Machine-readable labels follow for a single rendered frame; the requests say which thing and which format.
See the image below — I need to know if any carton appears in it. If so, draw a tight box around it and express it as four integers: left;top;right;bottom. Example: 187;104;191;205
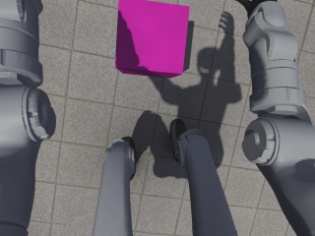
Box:
115;0;190;79

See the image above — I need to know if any right robot forearm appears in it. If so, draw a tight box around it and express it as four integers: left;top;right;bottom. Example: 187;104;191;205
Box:
242;1;315;128

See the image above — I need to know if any right robot upper arm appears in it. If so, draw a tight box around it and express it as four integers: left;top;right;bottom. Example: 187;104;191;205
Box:
241;116;315;236

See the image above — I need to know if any robot right shin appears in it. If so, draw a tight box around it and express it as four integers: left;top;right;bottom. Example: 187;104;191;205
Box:
176;129;209;154

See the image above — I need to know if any left robot upper arm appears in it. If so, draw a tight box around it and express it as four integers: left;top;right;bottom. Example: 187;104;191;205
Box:
0;86;56;236

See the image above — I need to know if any robot left foot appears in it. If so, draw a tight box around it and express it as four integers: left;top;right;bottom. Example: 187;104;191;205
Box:
121;137;136;181

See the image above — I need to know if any left robot forearm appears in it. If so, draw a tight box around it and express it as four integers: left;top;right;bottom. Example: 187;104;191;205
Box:
0;0;43;88

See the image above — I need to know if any robot right hand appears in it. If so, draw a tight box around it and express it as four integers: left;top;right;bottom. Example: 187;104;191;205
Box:
235;0;278;19

